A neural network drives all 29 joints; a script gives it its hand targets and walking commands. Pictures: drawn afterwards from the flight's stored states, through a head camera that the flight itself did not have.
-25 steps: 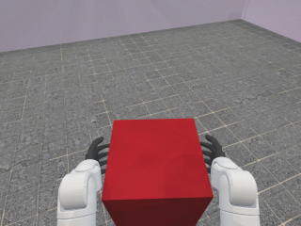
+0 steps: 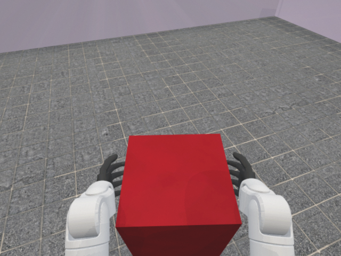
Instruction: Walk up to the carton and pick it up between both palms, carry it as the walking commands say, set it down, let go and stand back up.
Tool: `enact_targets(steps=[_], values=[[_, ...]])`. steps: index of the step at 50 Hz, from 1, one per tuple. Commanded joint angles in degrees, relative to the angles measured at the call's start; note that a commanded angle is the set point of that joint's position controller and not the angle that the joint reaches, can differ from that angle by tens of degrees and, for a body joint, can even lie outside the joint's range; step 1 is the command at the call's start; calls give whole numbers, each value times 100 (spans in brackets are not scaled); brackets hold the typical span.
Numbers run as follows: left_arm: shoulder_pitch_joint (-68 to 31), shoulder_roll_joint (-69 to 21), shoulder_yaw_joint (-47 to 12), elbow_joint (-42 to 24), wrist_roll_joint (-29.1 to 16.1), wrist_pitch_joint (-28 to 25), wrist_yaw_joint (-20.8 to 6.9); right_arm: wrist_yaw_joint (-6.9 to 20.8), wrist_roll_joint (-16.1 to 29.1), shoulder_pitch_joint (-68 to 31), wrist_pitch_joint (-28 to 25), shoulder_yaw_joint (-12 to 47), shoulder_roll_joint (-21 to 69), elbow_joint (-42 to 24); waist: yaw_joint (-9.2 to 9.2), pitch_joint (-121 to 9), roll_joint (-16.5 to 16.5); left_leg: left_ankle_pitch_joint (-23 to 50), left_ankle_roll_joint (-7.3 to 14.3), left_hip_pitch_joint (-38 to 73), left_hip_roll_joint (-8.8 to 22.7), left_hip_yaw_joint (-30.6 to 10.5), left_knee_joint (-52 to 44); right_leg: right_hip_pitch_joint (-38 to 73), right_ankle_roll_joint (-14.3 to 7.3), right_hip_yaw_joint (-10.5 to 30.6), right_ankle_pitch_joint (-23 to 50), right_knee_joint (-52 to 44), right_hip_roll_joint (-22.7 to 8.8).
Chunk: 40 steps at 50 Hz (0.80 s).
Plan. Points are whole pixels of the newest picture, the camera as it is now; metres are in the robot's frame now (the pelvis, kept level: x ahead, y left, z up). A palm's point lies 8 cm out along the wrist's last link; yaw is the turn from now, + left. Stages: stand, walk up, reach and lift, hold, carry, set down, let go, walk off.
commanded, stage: carry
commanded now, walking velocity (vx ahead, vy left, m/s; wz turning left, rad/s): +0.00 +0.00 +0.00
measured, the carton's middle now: (175, 199) +0.27 +0.00 +0.00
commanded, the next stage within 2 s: hold in 0.98 s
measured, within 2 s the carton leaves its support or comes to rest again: neither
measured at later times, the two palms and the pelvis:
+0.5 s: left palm (113, 187) +0.27 +0.14 +0.07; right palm (251, 186) +0.27 -0.16 +0.07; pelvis +0.00 -0.01 +0.00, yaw +0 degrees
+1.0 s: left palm (120, 186) +0.28 +0.13 +0.06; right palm (252, 185) +0.28 -0.17 +0.06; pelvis +0.00 -0.02 +0.00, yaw +0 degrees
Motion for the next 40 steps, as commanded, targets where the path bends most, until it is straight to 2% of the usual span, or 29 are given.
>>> enact_targets(steps=[1,18,40], values=[[-2484,-4353,-3665,-422,-2055,-39,-1290,1224,1978,-2406,-57,3588,4354,-301,2,-1144,-33,927,-162,576,972,-723,-434,329,-160,445,468,-412,-636],[-2472,-4363,-3530,-164,-1888,-300,-1304,1241,1834,-2404,-324,3449,4404,-48,-6,-1132,-46,766,-160,509,947,-694,-368,367,-234,487,585,-445,-597],[-2450,-4465,-3358,270,-1589,-883,-1340,1279,1551,-2396,-919,3253,4546,407,-21,-1165,-43,728,-167,482,923,-683,-282,442,-296,525,781,-451,-539]])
